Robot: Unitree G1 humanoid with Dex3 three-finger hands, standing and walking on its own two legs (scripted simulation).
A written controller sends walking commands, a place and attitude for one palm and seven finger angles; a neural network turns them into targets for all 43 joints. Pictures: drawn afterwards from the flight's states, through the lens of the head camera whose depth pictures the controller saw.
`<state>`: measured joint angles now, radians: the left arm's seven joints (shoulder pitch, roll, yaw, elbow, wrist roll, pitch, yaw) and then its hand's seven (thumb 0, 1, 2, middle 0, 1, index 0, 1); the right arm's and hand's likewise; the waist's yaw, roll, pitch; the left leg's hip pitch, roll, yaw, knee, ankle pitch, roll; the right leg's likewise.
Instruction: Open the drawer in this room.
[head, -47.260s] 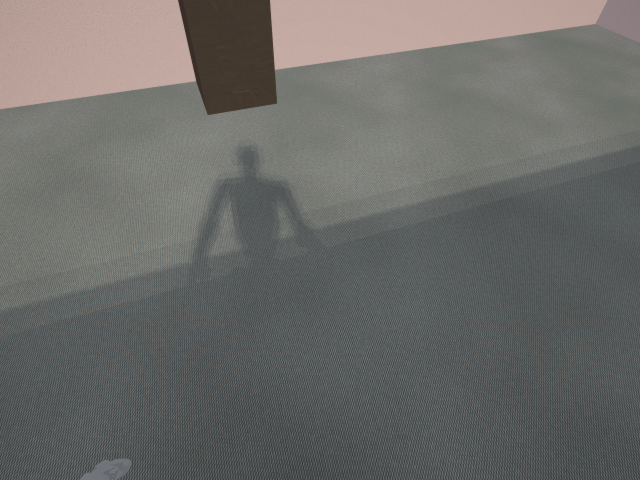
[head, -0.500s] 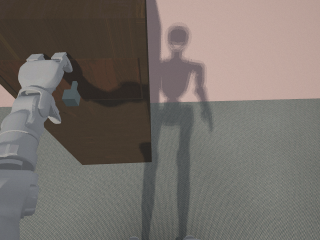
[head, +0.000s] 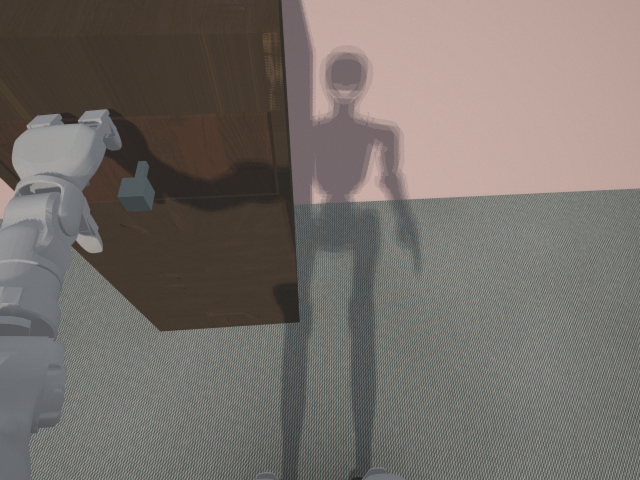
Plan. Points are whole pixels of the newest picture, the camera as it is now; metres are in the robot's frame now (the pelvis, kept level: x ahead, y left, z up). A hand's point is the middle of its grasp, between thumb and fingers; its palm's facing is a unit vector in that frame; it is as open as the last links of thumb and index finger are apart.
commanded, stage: re-aim the fingers above the handle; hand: left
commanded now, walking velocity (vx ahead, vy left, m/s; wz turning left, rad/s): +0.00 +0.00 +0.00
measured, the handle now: (139, 184) +0.52 +0.26 +0.01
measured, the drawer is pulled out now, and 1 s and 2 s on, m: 0.00 0.00 0.00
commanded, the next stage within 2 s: lower the fingers behind the handle in 1.26 s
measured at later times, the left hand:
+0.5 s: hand (94, 183) +0.47 +0.28 +0.07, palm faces -0.06 +0.01 -1.00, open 13.7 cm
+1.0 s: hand (114, 177) +0.48 +0.26 +0.07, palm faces -0.03 +0.01 -1.00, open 13.7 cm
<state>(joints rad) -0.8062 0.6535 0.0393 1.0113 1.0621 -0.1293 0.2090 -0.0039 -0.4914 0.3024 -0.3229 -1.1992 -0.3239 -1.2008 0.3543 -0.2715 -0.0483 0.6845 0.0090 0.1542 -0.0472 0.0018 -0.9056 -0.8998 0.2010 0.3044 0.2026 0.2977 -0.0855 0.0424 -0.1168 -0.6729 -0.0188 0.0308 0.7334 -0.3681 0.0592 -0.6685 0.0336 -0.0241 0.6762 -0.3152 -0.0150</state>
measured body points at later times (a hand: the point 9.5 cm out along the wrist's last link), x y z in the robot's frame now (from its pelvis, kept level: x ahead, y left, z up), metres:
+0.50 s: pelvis +0.00 -0.01 +0.00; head +0.09 -0.01 +0.45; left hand +0.47 +0.28 +0.13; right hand +0.03 -0.27 -0.13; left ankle -0.02 +0.08 -0.71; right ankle +0.00 -0.11 -0.71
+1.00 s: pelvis +0.00 -0.01 +0.00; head +0.09 -0.02 +0.44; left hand +0.47 +0.26 +0.13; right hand +0.04 -0.28 -0.13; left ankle -0.02 +0.08 -0.71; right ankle +0.00 -0.12 -0.71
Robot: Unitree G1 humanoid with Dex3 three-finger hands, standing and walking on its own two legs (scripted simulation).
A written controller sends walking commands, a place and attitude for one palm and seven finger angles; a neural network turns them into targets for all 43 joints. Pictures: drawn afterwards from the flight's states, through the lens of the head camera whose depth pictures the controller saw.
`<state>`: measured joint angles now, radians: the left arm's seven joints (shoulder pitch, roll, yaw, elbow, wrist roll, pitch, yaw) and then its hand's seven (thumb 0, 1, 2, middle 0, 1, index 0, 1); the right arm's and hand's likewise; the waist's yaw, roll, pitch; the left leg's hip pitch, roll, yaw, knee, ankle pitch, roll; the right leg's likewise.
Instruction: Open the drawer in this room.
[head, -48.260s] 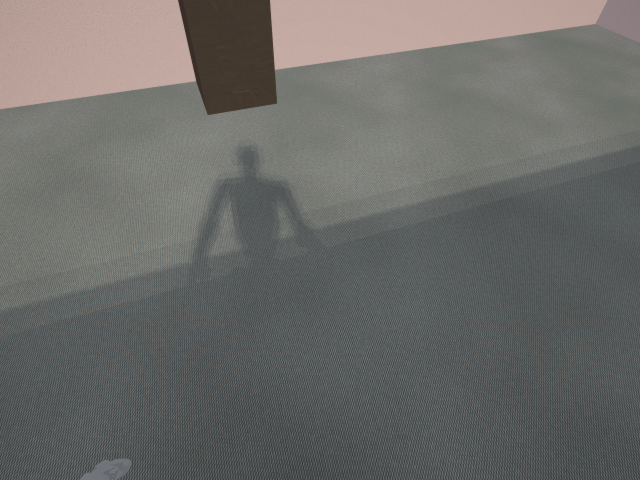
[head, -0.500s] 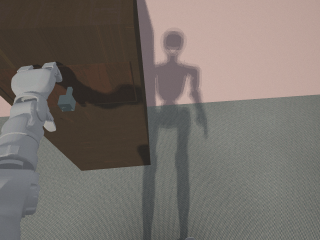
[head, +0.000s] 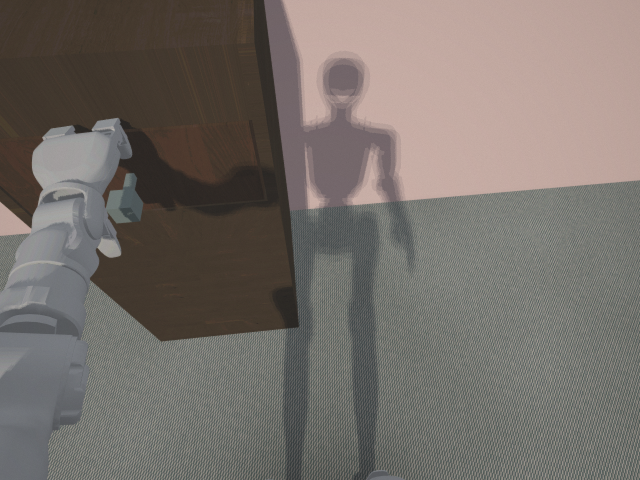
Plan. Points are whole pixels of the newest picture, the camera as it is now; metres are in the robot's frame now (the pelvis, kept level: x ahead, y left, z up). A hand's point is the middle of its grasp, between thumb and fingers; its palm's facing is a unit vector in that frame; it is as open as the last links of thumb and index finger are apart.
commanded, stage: re-aim the fingers above the handle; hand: left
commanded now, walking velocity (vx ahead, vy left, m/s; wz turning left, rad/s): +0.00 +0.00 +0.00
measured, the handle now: (127, 196) +0.51 +0.28 +0.01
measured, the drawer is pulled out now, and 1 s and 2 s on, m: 0.00 0.00 0.00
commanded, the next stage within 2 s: lower the fingers behind the handle in 0.26 s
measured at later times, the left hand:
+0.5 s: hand (112, 191) +0.48 +0.27 +0.06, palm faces +0.02 -0.03 -1.00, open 13.5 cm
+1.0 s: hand (104, 215) +0.47 +0.29 +0.02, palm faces -0.03 -0.03 -1.00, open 13.8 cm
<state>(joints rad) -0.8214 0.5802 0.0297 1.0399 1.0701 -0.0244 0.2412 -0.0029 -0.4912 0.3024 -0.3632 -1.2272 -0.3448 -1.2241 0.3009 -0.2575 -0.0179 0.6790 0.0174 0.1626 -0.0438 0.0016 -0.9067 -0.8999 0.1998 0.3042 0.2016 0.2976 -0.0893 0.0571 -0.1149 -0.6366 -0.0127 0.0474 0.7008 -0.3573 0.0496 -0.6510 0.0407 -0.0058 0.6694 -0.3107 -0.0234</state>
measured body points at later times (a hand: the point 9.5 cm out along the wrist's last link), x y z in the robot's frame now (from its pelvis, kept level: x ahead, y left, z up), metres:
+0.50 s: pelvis +0.00 +0.01 -0.01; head +0.09 +0.00 +0.43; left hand +0.47 +0.26 +0.11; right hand +0.03 -0.27 -0.13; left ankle -0.02 +0.09 -0.71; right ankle +0.00 -0.11 -0.71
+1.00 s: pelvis +0.00 +0.01 -0.02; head +0.11 +0.02 +0.42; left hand +0.47 +0.29 +0.07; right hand +0.01 -0.27 -0.14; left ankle -0.02 +0.09 -0.71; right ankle +0.00 -0.11 -0.71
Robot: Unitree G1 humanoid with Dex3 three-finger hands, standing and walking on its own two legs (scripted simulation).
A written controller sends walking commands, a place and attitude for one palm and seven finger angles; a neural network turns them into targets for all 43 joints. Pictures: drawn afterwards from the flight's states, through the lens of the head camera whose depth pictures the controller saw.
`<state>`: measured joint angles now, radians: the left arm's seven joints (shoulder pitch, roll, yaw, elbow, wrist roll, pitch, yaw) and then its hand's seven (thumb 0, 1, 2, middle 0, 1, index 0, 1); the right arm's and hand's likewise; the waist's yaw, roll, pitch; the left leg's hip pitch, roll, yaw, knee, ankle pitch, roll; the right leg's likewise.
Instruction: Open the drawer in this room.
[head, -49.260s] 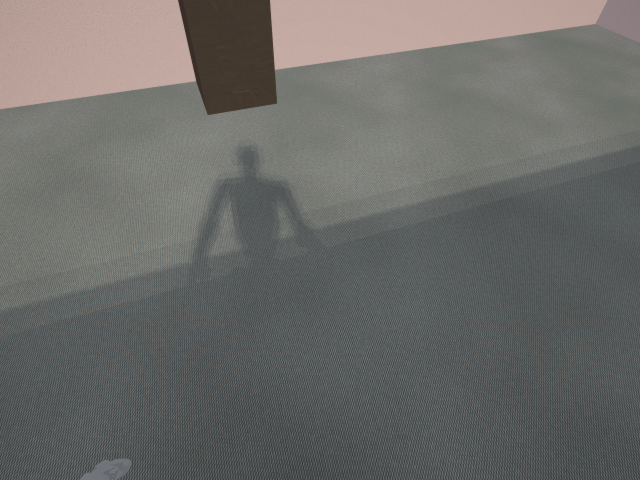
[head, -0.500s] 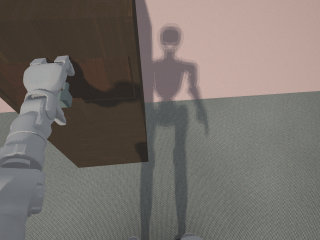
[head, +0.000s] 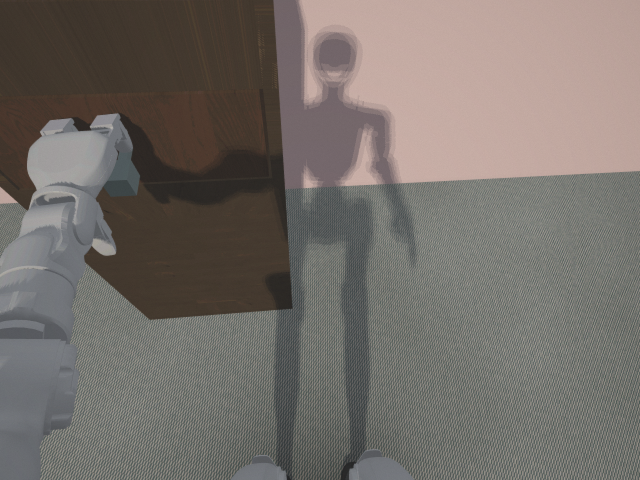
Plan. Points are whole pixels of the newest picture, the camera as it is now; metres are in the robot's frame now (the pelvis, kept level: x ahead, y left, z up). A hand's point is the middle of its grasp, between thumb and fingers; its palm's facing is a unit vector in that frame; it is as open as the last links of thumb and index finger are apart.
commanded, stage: lower the fingers behind the handle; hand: left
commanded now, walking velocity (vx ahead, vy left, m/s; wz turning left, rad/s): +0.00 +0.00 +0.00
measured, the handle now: (122, 167) +0.52 +0.26 +0.02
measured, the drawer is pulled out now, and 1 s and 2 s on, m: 0.00 0.00 0.00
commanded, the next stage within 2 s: lift the fingers back up to retry in 0.96 s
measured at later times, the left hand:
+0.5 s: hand (98, 193) +0.47 +0.28 +0.03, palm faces -0.04 -0.02 -1.00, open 14.3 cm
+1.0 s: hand (99, 189) +0.48 +0.28 +0.03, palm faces -0.06 -0.01 -1.00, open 14.2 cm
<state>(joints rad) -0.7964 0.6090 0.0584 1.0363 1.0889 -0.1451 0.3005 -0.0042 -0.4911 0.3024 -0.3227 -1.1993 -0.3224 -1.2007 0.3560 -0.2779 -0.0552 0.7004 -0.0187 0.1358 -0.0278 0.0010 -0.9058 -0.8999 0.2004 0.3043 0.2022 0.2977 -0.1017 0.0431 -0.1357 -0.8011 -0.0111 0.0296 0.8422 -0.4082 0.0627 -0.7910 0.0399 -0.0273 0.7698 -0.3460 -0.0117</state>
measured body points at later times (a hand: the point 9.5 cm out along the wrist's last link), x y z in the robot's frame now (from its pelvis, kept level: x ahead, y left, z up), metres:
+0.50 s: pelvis +0.00 +0.00 -0.01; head +0.10 +0.02 +0.43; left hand +0.47 +0.28 +0.09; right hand +0.01 -0.27 -0.13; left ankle -0.02 +0.07 -0.70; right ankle +0.00 -0.12 -0.70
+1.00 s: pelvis -0.02 +0.00 -0.02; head +0.10 +0.01 +0.42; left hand +0.47 +0.27 +0.09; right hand -0.02 -0.28 -0.13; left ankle -0.02 +0.07 -0.70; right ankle +0.00 -0.12 -0.70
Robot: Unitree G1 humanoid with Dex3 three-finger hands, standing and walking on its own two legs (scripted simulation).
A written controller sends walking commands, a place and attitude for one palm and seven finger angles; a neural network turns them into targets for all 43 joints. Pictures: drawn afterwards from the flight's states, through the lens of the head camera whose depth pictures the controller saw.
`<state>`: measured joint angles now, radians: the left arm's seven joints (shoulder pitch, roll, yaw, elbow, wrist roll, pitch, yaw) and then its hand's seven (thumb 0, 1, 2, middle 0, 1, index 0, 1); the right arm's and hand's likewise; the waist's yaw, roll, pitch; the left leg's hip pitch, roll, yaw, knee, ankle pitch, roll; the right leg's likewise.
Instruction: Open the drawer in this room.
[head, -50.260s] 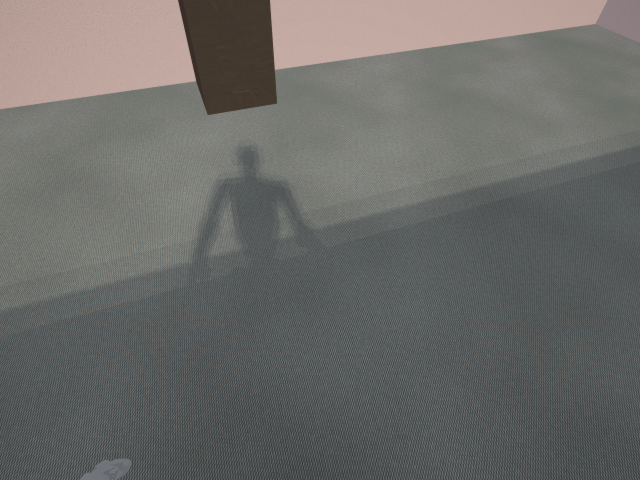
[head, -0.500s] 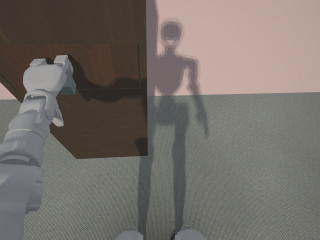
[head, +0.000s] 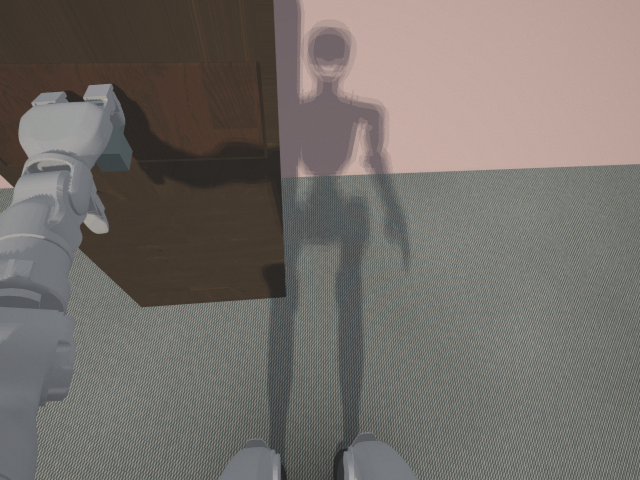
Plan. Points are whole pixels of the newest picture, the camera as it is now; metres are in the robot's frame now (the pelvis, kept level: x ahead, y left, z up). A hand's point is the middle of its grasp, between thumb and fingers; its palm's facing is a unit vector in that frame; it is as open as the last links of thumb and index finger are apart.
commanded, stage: lift the fingers back up to retry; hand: left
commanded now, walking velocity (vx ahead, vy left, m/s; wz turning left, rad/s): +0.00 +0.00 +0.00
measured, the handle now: (114, 141) +0.55 +0.26 +0.04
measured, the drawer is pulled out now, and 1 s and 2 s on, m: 0.00 0.00 0.00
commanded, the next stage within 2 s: re-aim the fingers above the handle in 0.84 s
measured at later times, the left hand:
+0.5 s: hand (91, 147) +0.51 +0.27 +0.07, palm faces -0.05 -0.04 -1.00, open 13.8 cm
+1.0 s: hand (92, 149) +0.49 +0.25 +0.09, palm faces -0.08 -0.04 -1.00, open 13.8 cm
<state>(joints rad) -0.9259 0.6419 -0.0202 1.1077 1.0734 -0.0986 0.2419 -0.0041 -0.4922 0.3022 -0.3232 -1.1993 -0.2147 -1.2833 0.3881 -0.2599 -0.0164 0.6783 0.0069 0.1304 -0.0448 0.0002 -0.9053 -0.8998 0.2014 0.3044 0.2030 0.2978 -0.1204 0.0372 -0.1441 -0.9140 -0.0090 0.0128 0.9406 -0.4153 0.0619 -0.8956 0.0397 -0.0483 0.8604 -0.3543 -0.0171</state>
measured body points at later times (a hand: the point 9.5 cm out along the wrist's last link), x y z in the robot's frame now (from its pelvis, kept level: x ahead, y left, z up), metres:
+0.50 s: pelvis +0.02 +0.01 +0.02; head +0.12 +0.02 +0.46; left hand +0.51 +0.27 +0.12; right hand +0.02 -0.27 -0.10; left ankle +0.01 +0.08 -0.68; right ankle +0.02 -0.12 -0.68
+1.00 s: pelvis +0.03 +0.00 +0.03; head +0.12 +0.00 +0.48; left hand +0.49 +0.25 +0.15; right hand +0.09 -0.28 -0.09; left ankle +0.01 +0.08 -0.68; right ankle +0.02 -0.12 -0.68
